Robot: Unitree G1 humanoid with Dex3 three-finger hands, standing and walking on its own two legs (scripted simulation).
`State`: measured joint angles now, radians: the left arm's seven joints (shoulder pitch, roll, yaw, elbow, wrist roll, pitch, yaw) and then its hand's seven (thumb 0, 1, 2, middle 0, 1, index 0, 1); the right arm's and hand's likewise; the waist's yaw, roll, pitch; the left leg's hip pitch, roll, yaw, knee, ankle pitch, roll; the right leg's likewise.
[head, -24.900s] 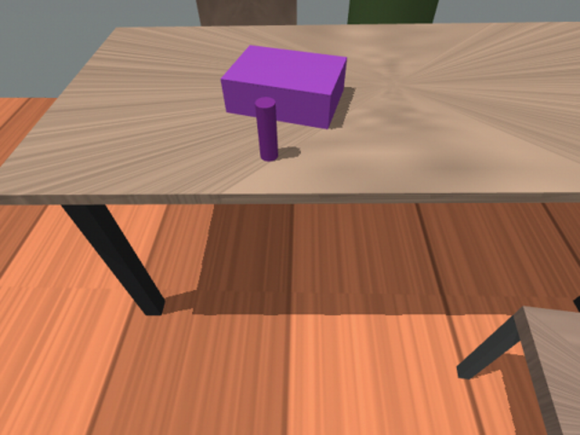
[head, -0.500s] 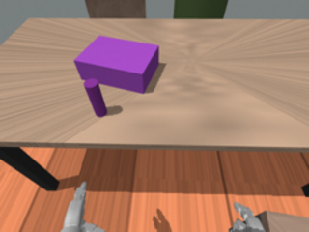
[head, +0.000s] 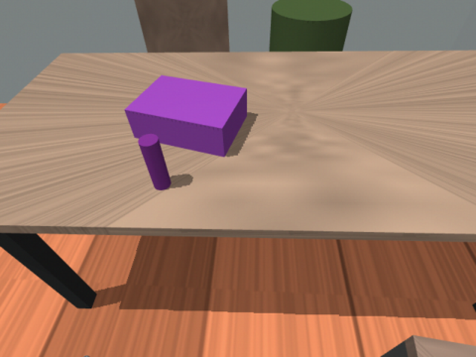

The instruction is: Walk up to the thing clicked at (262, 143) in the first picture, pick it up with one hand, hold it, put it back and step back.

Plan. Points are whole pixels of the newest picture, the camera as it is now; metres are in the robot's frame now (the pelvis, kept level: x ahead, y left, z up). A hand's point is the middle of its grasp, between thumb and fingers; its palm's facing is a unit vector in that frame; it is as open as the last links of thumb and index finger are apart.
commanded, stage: home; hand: left
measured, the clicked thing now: (155, 163) +0.49 +0.22 +0.04
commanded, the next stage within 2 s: stand in 1.48 s
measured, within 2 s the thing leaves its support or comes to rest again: neither
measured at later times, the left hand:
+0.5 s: hand out of the picture +0.03 +0.25 -0.15, palm faces -0.03 -0.93 -0.37, open 17.4 cm
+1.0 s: hand out of the picture +0.08 +0.24 -0.14, palm faces -0.03 -0.93 -0.37, open 17.4 cm
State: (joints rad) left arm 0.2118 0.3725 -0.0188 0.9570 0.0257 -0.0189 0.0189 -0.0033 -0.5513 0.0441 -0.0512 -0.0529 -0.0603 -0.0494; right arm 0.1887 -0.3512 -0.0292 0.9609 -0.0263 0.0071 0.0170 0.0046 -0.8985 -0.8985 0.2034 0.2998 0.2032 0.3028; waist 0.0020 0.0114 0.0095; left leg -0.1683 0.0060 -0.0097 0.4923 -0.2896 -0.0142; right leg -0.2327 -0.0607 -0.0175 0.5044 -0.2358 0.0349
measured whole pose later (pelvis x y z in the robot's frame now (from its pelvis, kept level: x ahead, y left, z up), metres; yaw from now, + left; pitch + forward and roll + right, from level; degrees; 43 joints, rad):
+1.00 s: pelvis +0.00 -0.01 +0.01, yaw +0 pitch -2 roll +0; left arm 0.10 0.35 -0.02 1.14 0.01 -0.01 0.00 0.00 -0.54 0.05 -0.05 -0.06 -0.06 -0.05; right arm 0.14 -0.36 0.01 1.11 -0.01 0.00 0.01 0.00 -0.90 -0.90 0.20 0.30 0.20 0.30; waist 0.00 0.02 0.04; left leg -0.09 0.03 -0.02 0.34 -0.21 -0.04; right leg -0.16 -0.04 -0.03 0.37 -0.17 0.02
